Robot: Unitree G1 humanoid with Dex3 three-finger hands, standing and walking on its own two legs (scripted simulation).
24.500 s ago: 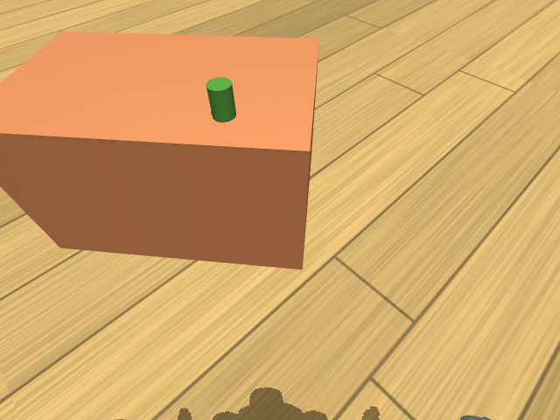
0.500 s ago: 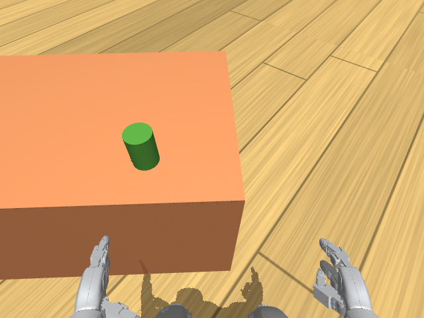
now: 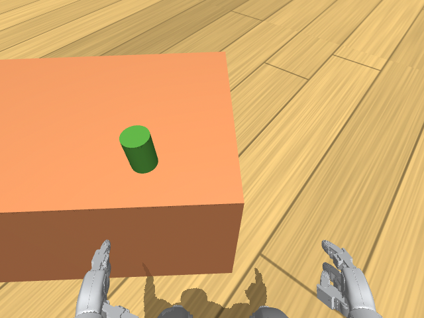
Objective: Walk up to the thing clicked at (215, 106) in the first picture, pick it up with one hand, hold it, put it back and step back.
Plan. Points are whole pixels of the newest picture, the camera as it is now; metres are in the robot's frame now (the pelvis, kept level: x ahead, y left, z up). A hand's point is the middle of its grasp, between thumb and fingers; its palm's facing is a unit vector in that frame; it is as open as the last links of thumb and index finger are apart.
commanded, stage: home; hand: left
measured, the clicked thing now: (140, 150) +0.49 +0.20 -0.02
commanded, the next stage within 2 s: stand in 1.66 s
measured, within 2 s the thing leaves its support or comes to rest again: neither
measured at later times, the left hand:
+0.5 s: hand (124, 299) +0.16 +0.18 -0.05, palm faces +0.12 -0.97 -0.23, open 17.6 cm
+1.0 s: hand (126, 293) +0.17 +0.18 -0.05, palm faces +0.12 -0.96 -0.24, open 17.6 cm
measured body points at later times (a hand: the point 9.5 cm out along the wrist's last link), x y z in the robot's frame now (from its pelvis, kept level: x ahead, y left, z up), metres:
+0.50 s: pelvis -0.01 +0.00 +0.00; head +0.01 +0.00 +0.45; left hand +0.15 +0.23 -0.03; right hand +0.15 -0.22 -0.04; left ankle +0.00 +0.14 -0.68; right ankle -0.01 -0.13 -0.68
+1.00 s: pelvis +0.00 +0.00 +0.00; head +0.03 +0.00 +0.45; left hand +0.16 +0.23 -0.03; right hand +0.16 -0.23 -0.04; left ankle +0.00 +0.14 -0.68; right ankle -0.01 -0.13 -0.68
